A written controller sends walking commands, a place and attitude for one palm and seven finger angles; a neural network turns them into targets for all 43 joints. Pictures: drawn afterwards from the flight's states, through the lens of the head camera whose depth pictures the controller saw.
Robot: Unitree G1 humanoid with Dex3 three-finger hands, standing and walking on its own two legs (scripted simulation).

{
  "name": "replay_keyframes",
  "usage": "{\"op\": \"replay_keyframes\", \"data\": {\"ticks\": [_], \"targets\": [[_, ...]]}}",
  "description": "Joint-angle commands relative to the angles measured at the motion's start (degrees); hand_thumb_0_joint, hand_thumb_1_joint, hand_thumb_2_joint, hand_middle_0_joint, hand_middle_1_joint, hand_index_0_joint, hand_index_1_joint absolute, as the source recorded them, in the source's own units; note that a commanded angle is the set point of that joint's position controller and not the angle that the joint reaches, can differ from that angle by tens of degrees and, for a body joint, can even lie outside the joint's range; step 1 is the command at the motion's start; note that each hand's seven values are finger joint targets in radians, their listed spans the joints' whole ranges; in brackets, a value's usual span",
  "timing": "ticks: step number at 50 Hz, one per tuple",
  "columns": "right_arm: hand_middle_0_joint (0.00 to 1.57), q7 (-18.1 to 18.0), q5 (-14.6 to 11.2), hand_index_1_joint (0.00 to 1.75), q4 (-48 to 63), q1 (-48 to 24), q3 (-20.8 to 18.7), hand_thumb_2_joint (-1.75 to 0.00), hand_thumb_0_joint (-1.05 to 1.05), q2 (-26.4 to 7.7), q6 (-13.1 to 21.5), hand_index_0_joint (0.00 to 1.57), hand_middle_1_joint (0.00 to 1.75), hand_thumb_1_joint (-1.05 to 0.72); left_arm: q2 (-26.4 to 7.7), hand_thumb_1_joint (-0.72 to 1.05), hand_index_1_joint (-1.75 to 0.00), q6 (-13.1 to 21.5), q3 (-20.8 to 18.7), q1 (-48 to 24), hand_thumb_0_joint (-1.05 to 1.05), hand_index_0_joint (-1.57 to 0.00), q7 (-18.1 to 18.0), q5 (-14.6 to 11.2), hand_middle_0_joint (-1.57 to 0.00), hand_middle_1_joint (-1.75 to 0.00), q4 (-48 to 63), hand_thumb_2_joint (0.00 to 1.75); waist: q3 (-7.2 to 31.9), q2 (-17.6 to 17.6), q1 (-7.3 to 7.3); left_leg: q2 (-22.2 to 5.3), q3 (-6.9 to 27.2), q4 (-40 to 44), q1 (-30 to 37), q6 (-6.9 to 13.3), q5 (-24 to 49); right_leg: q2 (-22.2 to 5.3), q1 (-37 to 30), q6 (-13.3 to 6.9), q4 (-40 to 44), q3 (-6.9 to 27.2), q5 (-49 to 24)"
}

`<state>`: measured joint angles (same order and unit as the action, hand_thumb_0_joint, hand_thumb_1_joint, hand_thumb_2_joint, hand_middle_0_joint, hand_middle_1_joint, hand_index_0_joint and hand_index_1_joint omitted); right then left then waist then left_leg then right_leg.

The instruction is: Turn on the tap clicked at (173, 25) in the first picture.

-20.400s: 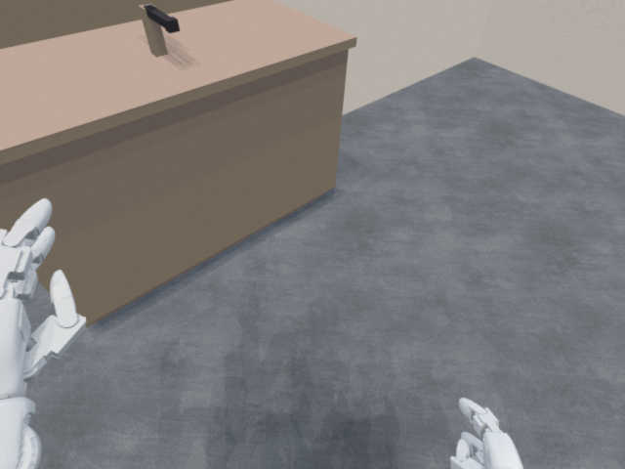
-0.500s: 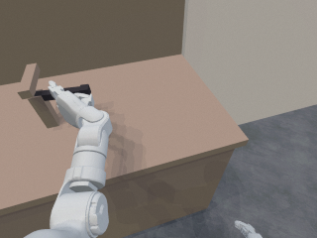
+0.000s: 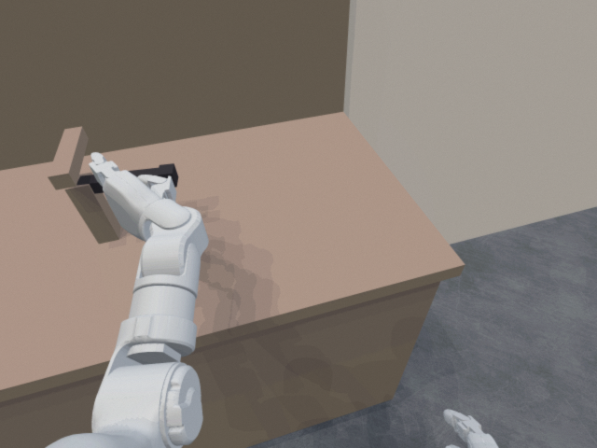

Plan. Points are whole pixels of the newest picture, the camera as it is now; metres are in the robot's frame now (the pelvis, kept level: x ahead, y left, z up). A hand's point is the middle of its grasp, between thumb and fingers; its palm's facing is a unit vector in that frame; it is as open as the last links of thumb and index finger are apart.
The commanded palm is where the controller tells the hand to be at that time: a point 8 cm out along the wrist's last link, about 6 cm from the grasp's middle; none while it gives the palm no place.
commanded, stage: lift the hand up off the lever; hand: left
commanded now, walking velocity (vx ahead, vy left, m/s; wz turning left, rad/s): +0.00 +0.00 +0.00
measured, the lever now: (168, 176) +0.50 +0.25 +0.12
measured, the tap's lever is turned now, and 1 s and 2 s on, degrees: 82 82 82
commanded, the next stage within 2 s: draw the hand back beside the body in 0.54 s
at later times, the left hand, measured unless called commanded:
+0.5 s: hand (162, 175) +0.41 +0.21 +0.19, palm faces +0.79 -0.61 -0.02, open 7.8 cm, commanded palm +0.36 +0.22 +0.19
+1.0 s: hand (149, 232) +0.32 +0.20 +0.17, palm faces +0.31 -0.93 -0.19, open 7.8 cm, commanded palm +0.30 +0.24 +0.18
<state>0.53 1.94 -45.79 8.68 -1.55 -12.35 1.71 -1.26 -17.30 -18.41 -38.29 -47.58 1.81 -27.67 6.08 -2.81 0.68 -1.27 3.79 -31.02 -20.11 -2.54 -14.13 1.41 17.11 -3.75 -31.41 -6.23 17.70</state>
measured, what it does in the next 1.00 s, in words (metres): stands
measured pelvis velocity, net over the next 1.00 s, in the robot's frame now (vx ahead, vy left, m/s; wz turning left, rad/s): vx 0.01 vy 0.01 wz -0.06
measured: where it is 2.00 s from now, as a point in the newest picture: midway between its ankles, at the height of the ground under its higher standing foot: outside the picture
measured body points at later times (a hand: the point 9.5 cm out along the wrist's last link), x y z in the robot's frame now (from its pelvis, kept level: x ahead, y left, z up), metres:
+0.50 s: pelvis +0.00 +0.01 +0.00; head -0.01 -0.01 +0.45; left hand +0.37 +0.24 +0.19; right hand +0.17 -0.22 -0.11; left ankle +0.02 +0.15 -0.73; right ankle -0.01 -0.07 -0.73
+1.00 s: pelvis +0.01 +0.01 +0.01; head -0.03 -0.01 +0.46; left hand +0.30 +0.25 +0.18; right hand +0.18 -0.23 -0.07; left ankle +0.02 +0.15 -0.73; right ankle -0.01 -0.07 -0.73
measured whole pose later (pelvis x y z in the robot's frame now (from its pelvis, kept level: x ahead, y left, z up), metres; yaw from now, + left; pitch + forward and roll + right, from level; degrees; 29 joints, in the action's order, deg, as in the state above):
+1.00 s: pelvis +0.01 +0.01 +0.01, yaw -3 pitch -4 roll +0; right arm -3.4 -1.3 -35.9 9.6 0.6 -13.2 0.1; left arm -16.0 -7.2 -9.9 -3.7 -9.7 -5.2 0.7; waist 0.9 -3.0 1.1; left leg -2.4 0.2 -23.9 -6.7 -1.8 -12.8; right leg 2.5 4.8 -3.2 -23.7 -2.6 14.6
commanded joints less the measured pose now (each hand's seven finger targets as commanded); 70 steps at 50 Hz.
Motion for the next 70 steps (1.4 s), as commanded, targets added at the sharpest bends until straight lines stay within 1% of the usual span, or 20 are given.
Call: {"op": "replay_keyframes", "data": {"ticks": [1,9,15,19,25,28,32,33,34,37,40,42,43,44,45,46,49,56,60,70], "targets": [[0.2,-0.95,-0.04,0.3,7.77,-8.29,-1.25,-0.9,0.0,-5.38,2.78,0.2,0.3,-0.9,-11.02,0.9,-0.15,3.21,1.43,-29.28,0.0,-0.15,-0.18,1.95,-0.15,-0.15,12.63,0.9,14.31,4.37,0.04,2.35,-3.54,1.72,5.62,3.19,10.69,-2.12,-5.73,2.6,6.49,3.03,-13.6],[0.2,-0.88,-0.11,0.3,8.04,-8.26,-1.24,-0.9,0.0,-5.36,3.12,0.2,0.3,-0.9,-9.21,0.9,-0.15,2.22,2.71,-28.33,0.0,-0.15,0.22,1.23,-0.15,-0.15,12.6,0.9,15.59,4.39,0.21,2.41,-3.91,1.91,6.97,3.05,12.98,-2.02,-6.93,2.55,6.15,2.87,-16.58],[0.2,-1.24,-0.45,0.3,7.71,-9.1,-1.09,-0.9,0.0,-5.65,2.52,0.2,0.3,-0.9,-12.38,0.9,-0.15,1.19,0.2,-28.66,0.0,-0.15,0.62,0.83,-0.15,-0.15,12.02,0.9,13.48,4.89,0.93,2.15,-3.44,3.26,7.08,3.02,12.12,-1.88,-7.0,2.41,7.23,2.71,-14.25],[0.2,-0.72,-0.19,0.3,7.85,-9.22,-1.03,-0.9,0.0,-5.19,2.95,0.2,0.3,-0.9,-9.1,0.9,-0.15,1.33,3.29,-29.81,0.0,-0.15,0.27,1.56,-0.15,-0.15,14.41,0.9,15.11,3.64,0.55,1.95,-3.79,2.81,8.77,2.83,13.99,-1.71,-6.86,2.14,6.61,2.41,-15.47],[0.2,-0.94,-0.48,0.3,7.95,-9.7,-1.24,-0.9,0.0,-5.58,2.34,0.2,0.3,-0.9,-10.33,0.9,-0.15,0.84,1.82,-26.28,0.0,-0.15,1.03,0.58,-0.15,-0.15,14.59,0.9,14.47,3.99,1.38,1.92,-3.53,3.45,9.17,2.73,15.35,-1.72,-8.25,2.05,6.73,2.28,-16.98],[0.2,-0.46,-0.45,0.3,8.52,-10.36,-1.1,-0.9,0.0,-5.03,2.53,0.2,0.3,-0.9,-6.81,0.9,-0.15,0.66,5.04,-25.84,0.0,-0.15,1.04,0.71,-0.15,-0.15,17.8,0.9,15.15,2.7,1.25,1.76,-3.82,2.93,10.59,2.53,17.36,-1.72,-8.27,1.88,6.33,2.12,-18.65],[0.2,-0.5,-0.57,0.3,8.48,-11.1,-1.08,-0.9,0.0,-5.08,2.31,0.2,0.3,-0.9,-6.84,0.9,-0.15,0.5,5.02,-25.47,0.0,-0.15,1.07,0.27,-0.15,-0.15,18.81,0.9,14.65,4.16,1.37,1.62,-3.52,3.37,10.78,2.42,16.99,-1.7,-8.47,1.92,6.65,1.95,-17.9],[0.2,-1.6,-0.64,0.3,9.26,-7.76,-1.17,-0.9,0.0,-6.66,0.7,0.2,0.3,-0.9,-3.96,0.9,-0.15,1.65,16.56,-21.33,0.0,-0.15,10.75,2.96,-0.15,-0.15,25.81,0.9,14.3,7.15,-2.16,1.51,-4.25,2.76,13.48,3.42,18.68,-1.61,-8.94,1.98,4.66,3.78,-23.77],[0.2,-2.68,-1.29,0.3,10.81,-7.26,-1.54,-0.9,0.0,-6.43,0.08,0.2,0.3,-0.9,-9.22,0.9,-0.16,2.22,11.3,-18.01,0.0,-0.15,14.84,2.06,-0.15,-0.16,27.13,0.9,16.31,6.73,-0.58,1.72,-4.48,2.87,14.09,4.02,19.88,-1.47,-10.97,1.83,4.85,3.95,-26.6],[0.2,-4.86,-2.76,0.3,14.1,-8.41,-0.16,-0.9,0.0,-5.83,-2.01,0.2,0.3,-0.9,-13.9,0.9,-0.16,2.86,10.18,-5.61,0.0,-0.16,25.99,-0.43,-0.16,-0.16,32.99,0.9,13.91,5.47,1.26,1.59,-4.59,4.71,15.3,4.34,19.8,-1.48,-14.0,2.08,5.62,4.69,-28.76],[0.2,-6.26,-3.91,0.3,15.79,-12.64,1.38,-0.9,0.0,-5.44,-2.73,0.2,0.3,-0.9,-17.47,0.9,-0.17,-1.67,1.86,3.16,0.0,-0.16,27.45,-6.68,-0.16,-0.17,34.06,0.9,8.36,6.18,4.29,1.6,-4.24,7.0,13.31,3.94,15.56,-1.21,-15.44,2.4,9.47,4.56,-23.33],[0.2,-6.33,-4.15,0.3,16.48,-14.82,2.07,-0.9,0.0,-5.08,-2.43,0.2,0.3,-0.9,-17.55,0.9,-0.18,-3.84,1.03,3.42,0.0,-0.16,25.54,-7.63,-0.16,-0.18,39.19,0.9,6.13,6.34,4.39,1.46,-4.74,7.43,13.24,4.0,14.57,-1.23,-14.61,2.69,11.06,5.02,-20.87],[0.2,-5.13,-2.39,0.3,15.16,-7.84,0.94,-0.9,0.0,-6.36,-2.22,0.2,0.3,-0.9,-26.08,0.9,-0.18,3.72,2.96,13.41,0.0,-0.16,32.43,-6.37,-0.16,-0.18,35.48,0.9,1.48,8.33,0.84,0.3,-4.12,7.54,13.1,4.49,12.14,-1.94,-12.45,3.15,10.67,5.5,-22.38],[0.2,-4.63,-2.75,0.3,17.06,-8.18,0.88,-0.9,0.0,-5.98,-1.68,0.2,0.3,-0.9,-26.93,0.9,-0.19,8.12,1.5,16.37,0.0,-0.16,35.28,-7.0,-0.16,-0.19,36.22,0.9,2.92,6.33,2.53,0.7,-4.55,7.96,12.57,4.8,11.9,-1.99,-13.77,2.86,10.65,5.88,-22.54],[0.2,-4.33,-2.85,0.3,17.69,-8.46,0.92,-0.9,0.0,-5.89,-0.92,0.2,0.3,-0.9,-28.26,0.9,-0.19,12.07,1.9,14.97,0.0,-0.16,37.11,-6.75,-0.16,-0.19,41.47,0.9,4.3,-2.05,2.8,1.11,-4.6,8.41,15.03,4.68,11.98,-2.32,-13.75,2.28,10.99,6.22,-21.6],[0.2,-4.18,-2.89,0.3,18.48,-8.33,1.06,-0.9,0.0,-5.41,0.16,0.2,0.3,-0.9,-27.67,0.9,-0.19,15.33,3.68,13.0,0.0,-0.16,38.28,-6.46,-0.16,-0.19,45.79,0.9,4.25,-4.27,1.98,1.25,-4.44,8.48,16.52,4.6,12.08,-2.15,-13.03,2.15,11.58,6.14,-20.54],[0.2,-4.24,-2.77,0.3,18.76,-8.31,0.87,-0.9,0.0,-5.92,2.85,0.2,0.3,-0.9,-26.08,0.9,-0.2,20.58,7.2,11.71,0.0,-0.17,39.77,-6.09,-0.17,-0.2,47.46,0.9,2.79,-0.22,0.52,0.89,-4.11,8.88,19.66,4.74,10.46,-1.41,-10.27,2.29,13.6,5.8,-17.31],[0.2,-4.62,-2.95,0.3,16.87,-8.11,0.93,-0.9,0.0,-6.51,4.66,0.2,0.3,-0.9,-22.48,0.9,-0.22,25.37,10.52,17.31,0.0,-0.17,41.0,-5.46,-0.17,-0.22,41.11,0.9,-0.92,0.74,0.44,1.07,-3.1,11.0,20.9,5.04,6.07,-1.28,-8.85,2.04,16.14,5.48,-10.59],[0.2,-4.6,-2.53,0.3,16.8,-8.1,0.76,-0.9,0.0,-6.81,3.98,0.2,0.3,-0.9,-27.37,0.9,-0.23,26.61,3.87,26.27,0.0,-0.18,41.12,-5.57,-0.18,-0.23,41.63,0.9,1.29,1.62,2.23,0.94,-2.99,11.62,19.51,4.9,8.92,-1.56,-12.77,1.89,15.95,5.26,-13.59],[0.2,-4.21,-1.98,0.3,18.43,-8.53,1.13,-0.9,0.0,-5.95,4.28,0.2,0.3,-0.9,-27.02,0.9,-0.26,27.04,1.84,36.22,0.0,-0.19,41.96,-5.7,-0.19,-0.26,51.5,0.9,-1.25,0.41,2.39,0.3,-3.11,11.24,18.71,4.49,11.21,-1.45,-12.32,1.79,16.16,4.8,-15.61]]}}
